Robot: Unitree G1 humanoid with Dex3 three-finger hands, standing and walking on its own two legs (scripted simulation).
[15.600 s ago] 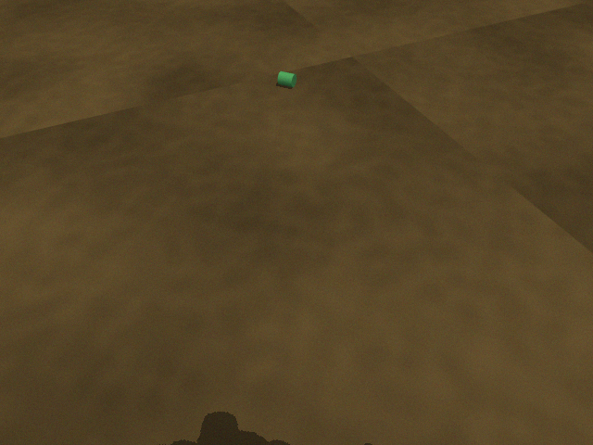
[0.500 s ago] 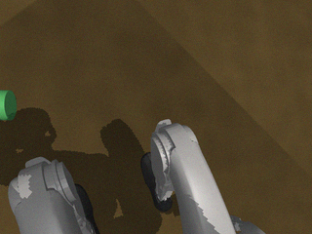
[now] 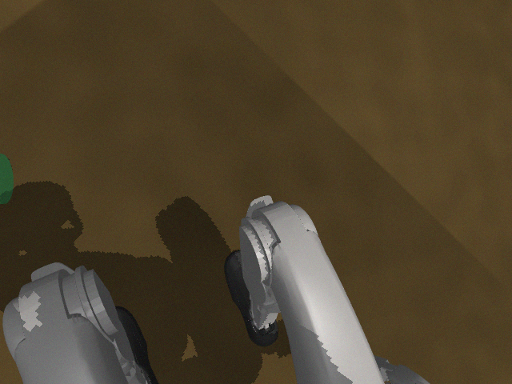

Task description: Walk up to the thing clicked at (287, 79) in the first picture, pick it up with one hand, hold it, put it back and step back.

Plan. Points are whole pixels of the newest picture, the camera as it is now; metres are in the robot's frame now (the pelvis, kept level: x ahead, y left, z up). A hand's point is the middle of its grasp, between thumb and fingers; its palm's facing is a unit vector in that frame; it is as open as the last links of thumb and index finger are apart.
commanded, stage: rise first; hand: left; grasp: from above
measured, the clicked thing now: out of the picture +0.47 +0.33 -0.29
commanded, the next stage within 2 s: none
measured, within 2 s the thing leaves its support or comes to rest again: neither
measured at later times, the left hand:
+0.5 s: hand out of the picture +0.44 +0.36 -0.17, palm faces +0.05 -0.44 -0.90, open 14.2 cm
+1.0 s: hand out of the picture +0.44 +0.36 -0.18, palm faces +0.04 -0.45 -0.89, open 14.2 cm
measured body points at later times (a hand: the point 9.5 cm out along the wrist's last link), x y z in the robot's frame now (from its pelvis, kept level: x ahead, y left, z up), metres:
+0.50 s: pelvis +0.00 +0.00 +0.00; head +0.28 +0.07 +0.35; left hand +0.44 +0.37 -0.12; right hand +0.00 -0.26 -0.08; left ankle +0.07 +0.13 -0.30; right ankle +0.12 -0.12 -0.30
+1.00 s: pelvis +0.00 +0.00 +0.00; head +0.27 +0.08 +0.35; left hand +0.44 +0.38 -0.12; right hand +0.00 -0.26 -0.08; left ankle +0.07 +0.13 -0.30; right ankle +0.12 -0.12 -0.30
